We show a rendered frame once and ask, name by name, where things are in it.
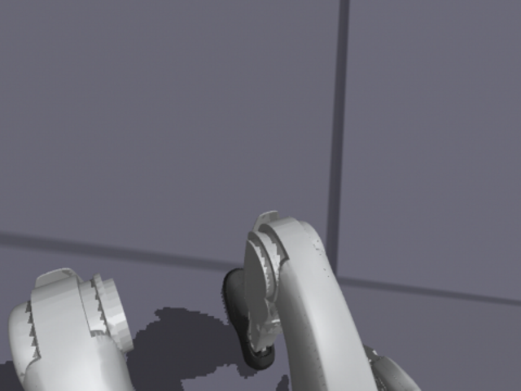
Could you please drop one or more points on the right robot hand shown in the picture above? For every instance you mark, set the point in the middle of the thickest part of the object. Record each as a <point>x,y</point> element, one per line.
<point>387,374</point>

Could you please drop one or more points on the right robot foot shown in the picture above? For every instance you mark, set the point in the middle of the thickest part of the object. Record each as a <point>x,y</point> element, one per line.
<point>238,314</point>

